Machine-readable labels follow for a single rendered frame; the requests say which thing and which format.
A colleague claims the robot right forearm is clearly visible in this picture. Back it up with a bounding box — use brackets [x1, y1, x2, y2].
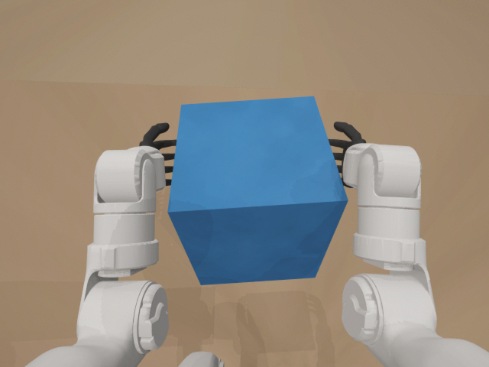
[342, 143, 436, 313]

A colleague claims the robot left forearm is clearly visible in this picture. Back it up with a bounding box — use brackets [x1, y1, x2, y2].
[76, 146, 166, 339]

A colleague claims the robot left hand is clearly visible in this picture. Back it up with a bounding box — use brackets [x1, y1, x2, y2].
[139, 123, 176, 186]

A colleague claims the robot right upper arm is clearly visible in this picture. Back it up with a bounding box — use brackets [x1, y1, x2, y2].
[342, 274, 489, 367]

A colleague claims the robot left upper arm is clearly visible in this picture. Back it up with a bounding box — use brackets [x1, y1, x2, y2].
[25, 281, 169, 367]

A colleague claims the robot right hand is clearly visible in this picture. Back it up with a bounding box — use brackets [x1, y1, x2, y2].
[329, 122, 366, 188]

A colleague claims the left robot thigh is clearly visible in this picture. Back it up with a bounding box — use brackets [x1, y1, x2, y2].
[178, 352, 224, 367]

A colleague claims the carton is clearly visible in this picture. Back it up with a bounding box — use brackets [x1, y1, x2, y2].
[167, 96, 348, 285]

